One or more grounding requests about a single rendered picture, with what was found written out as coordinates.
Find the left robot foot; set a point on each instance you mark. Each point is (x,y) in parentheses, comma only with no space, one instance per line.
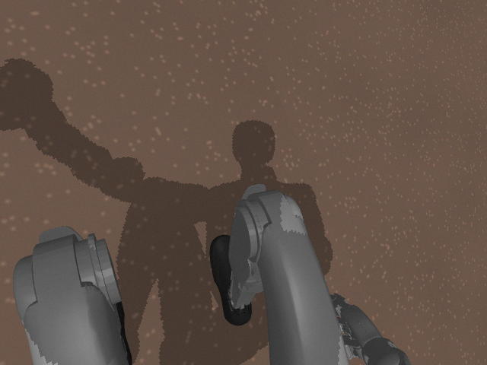
(121,313)

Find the right robot hand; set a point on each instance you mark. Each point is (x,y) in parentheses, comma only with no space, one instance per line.
(356,326)

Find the right robot arm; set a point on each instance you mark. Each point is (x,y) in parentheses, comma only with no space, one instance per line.
(382,351)

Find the right robot foot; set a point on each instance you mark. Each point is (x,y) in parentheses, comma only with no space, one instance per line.
(221,271)

